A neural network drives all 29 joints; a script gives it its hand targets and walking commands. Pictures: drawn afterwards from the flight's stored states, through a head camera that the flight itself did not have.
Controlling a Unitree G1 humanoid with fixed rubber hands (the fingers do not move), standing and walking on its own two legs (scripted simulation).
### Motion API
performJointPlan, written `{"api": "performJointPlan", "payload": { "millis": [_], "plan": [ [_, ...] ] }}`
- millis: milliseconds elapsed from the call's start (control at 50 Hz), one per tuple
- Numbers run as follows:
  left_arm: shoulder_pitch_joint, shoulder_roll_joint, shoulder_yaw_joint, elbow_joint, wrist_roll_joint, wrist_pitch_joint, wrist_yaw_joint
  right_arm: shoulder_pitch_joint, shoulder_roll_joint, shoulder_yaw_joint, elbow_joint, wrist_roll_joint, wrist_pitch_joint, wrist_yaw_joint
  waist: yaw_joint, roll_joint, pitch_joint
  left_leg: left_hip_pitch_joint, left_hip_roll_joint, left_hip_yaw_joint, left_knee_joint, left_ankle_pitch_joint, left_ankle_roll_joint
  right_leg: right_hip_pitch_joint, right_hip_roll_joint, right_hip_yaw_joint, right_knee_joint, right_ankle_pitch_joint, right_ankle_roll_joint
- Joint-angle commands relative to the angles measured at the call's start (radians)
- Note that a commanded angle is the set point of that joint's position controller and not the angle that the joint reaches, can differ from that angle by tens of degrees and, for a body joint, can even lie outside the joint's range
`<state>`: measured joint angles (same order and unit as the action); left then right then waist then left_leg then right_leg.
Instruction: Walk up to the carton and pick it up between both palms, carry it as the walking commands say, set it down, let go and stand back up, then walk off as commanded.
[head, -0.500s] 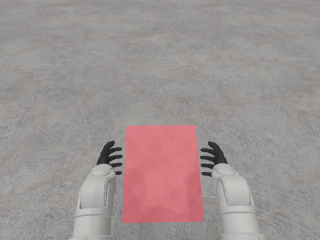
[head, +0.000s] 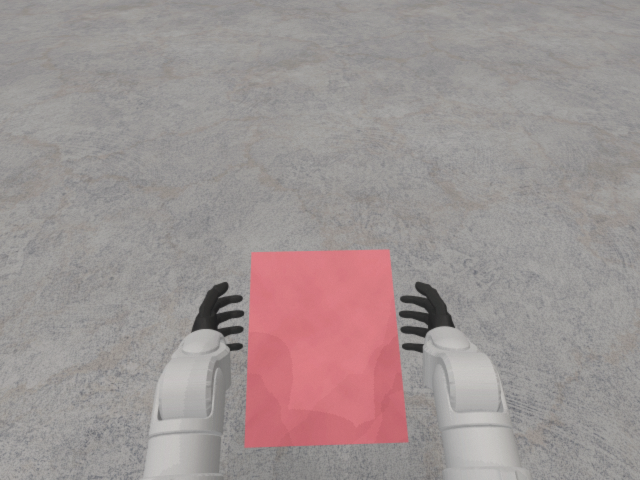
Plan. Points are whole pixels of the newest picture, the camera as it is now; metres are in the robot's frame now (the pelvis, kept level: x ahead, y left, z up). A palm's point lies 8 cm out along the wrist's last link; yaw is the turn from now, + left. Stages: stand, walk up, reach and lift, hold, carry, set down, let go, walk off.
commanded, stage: carry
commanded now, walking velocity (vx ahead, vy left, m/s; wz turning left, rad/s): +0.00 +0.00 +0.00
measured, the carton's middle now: (322, 345) +0.34 +0.00 -0.06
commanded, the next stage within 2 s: hold in 0.56 s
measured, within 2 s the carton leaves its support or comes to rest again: neither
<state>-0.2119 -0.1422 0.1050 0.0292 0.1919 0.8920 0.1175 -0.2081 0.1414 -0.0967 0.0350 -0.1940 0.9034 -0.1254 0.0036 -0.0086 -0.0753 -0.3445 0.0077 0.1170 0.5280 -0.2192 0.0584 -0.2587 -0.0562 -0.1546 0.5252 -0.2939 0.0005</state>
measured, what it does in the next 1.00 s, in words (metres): stands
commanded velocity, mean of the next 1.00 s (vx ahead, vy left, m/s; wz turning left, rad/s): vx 0.00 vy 0.00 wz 0.00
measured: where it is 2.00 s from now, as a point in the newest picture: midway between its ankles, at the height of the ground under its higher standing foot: outside the picture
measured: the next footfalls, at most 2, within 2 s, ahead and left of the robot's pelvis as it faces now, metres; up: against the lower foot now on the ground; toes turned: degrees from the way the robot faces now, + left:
none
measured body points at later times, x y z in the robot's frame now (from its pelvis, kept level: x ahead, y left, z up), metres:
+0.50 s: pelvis +0.00 -0.01 +0.00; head -0.01 +0.00 +0.45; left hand +0.30 +0.13 +0.04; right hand +0.30 -0.16 +0.05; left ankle +0.04 +0.08 -0.73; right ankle -0.01 -0.11 -0.73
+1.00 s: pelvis -0.03 -0.01 +0.00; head -0.09 +0.00 +0.45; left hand +0.28 +0.12 +0.04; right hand +0.27 -0.17 +0.04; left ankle +0.03 +0.09 -0.73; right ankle -0.02 -0.13 -0.73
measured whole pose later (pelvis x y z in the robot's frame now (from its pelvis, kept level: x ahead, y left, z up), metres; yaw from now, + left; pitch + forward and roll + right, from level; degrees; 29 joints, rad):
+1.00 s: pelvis -0.03 -0.01 +0.00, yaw +0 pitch -9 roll +0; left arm -0.32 -0.17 0.25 0.38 0.30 0.71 0.02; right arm -0.30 0.16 -0.26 0.38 -0.29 0.71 -0.03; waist -0.04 -0.03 0.01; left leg -0.14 -0.01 0.03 0.46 -0.18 0.03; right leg -0.06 0.01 -0.01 0.47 -0.26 -0.02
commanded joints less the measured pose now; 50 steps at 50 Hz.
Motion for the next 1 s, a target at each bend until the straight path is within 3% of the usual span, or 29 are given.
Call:
{"api": "performJointPlan", "payload": {
  "millis": [0, 540, 560, 600, 640, 660, 680, 700, 740, 800, 820, 840, 920, 980],
  "plan": [
    [-0.438, -0.964, -0.581, -0.100, -0.317, -0.041, -0.264, -0.484, 0.951, 0.571, -0.140, 0.318, -0.065, 0.259, -0.002, 0.016, -0.291, 0.166, 0.147, -0.150, -0.064, 0.238, 0.016, 0.045, -0.105, 0.102, -0.074, 0.127, -0.032],
    [-0.424, -0.979, -0.595, -0.134, -0.334, -0.024, -0.264, -0.464, 0.973, 0.588, -0.165, 0.333, -0.046, 0.257, -0.002, 0.013, -0.285, 0.164, 0.153, -0.126, -0.050, 0.230, 0.015, 0.047, -0.106, 0.107, -0.072, 0.159, -0.041],
    [-0.318, -0.822, -0.400, 0.217, -0.168, -0.069, -0.274, -0.210, 0.813, 0.395, 0.186, 0.160, -0.094, 0.268, -0.042, 0.060, -0.103, 0.362, -0.092, -0.228, -0.091, 0.346, -0.032, 0.146, 0.092, 0.275, -0.128, 0.355, -0.031],
    [-0.351, -0.912, -0.510, 0.064, -0.207, -0.179, -0.297, -0.311, 0.889, 0.490, 0.065, 0.214, -0.211, 0.298, -0.047, 0.080, -0.212, 0.426, -0.071, -0.251, -0.084, 0.526, -0.051, 0.185, 0.097, 0.290, -0.132, 0.501, -0.027],
    [-0.398, -0.998, -0.569, 0.011, -0.243, -0.205, -0.317, -0.497, 0.957, 0.621, -0.123, 0.285, -0.236, 0.319, -0.019, 0.005, -0.369, 0.500, -0.079, -0.256, -0.061, 0.649, -0.054, 0.237, 0.117, 0.283, -0.138, 0.603, -0.009],
    [-0.476, -1.004, -0.556, 0.071, -0.242, -0.206, -0.326, -0.587, 0.921, 0.585, -0.074, 0.266, -0.236, 0.333, -0.030, 0.005, -0.323, 0.434, -0.072, -0.269, -0.078, 0.483, -0.037, 0.214, 0.126, 0.275, -0.162, 0.439, -0.037],
    [-0.513, -1.011, -0.566, 0.062, -0.252, -0.216, -0.341, -0.627, 0.939, 0.609, -0.097, 0.284, -0.240, 0.335, -0.029, -0.020, -0.314, 0.436, -0.080, -0.256, -0.088, 0.390, -0.034, 0.204, 0.118, 0.268, -0.171, 0.379, -0.034],
    [-0.505, -1.017, -0.576, 0.064, -0.271, -0.219, -0.350, -0.580, 0.947, 0.605, -0.086, 0.274, -0.235, 0.333, -0.054, -0.025, -0.301, 0.438, -0.084, -0.246, -0.093, 0.374, -0.039, 0.216, 0.118, 0.268, -0.174, 0.401, -0.024],
    [-0.476, -1.021, -0.559, 0.069, -0.266, -0.220, -0.355, -0.525, 0.978, 0.600, -0.033, 0.268, -0.230, 0.337, -0.037, -0.004, -0.267, 0.449, -0.084, -0.237, -0.109, 0.396, -0.048, 0.227, 0.115, 0.275, -0.194, 0.423, -0.018],
    [-0.475, -0.989, -0.521, 0.154, -0.237, -0.210, -0.361, -0.501, 0.951, 0.527, 0.082, 0.231, -0.221, 0.345, -0.051, -0.008, -0.135, 0.422, -0.084, -0.227, -0.139, 0.277, -0.047, 0.171, 0.108, 0.266, -0.237, 0.275, -0.035],
    [-0.456, -0.993, -0.539, 0.096, -0.255, -0.218, -0.361, -0.423, 0.989, 0.471, 0.088, 0.220, -0.214, 0.331, -0.106, -0.091, -0.171, 0.452, -0.049, -0.265, -0.135, 0.246, -0.009, 0.104, 0.100, 0.267, -0.205, 0.290, -0.030],
    [-0.448, -0.974, -0.491, 0.140, -0.229, -0.211, -0.359, -0.436, 0.969, 0.447, 0.125, 0.216, -0.212, 0.333, -0.081, -0.070, -0.131, 0.449, -0.046, -0.262, -0.136, 0.209, -0.010, 0.072, 0.088, 0.276, -0.207, 0.237, -0.039],
    [-0.555, -0.952, -0.374, 0.279, -0.158, -0.218, -0.359, -0.587, 0.973, 0.368, 0.258, 0.188, -0.230, 0.351, -0.034, -0.020, -0.018, 0.400, -0.048, -0.249, -0.124, 0.006, -0.009, -0.025, 0.071, 0.286, -0.204, -0.011, -0.060],
    [-0.662, -0.978, -0.301, 0.393, -0.124, -0.252, -0.363, -0.708, 0.999, 0.288, 0.369, 0.160, -0.271, 0.363, -0.028, -0.002, -0.043, 0.387, -0.053, -0.240, -0.085, -0.063, -0.009, -0.093, 0.070, 0.289, -0.176, -0.102, -0.073]
  ]
}}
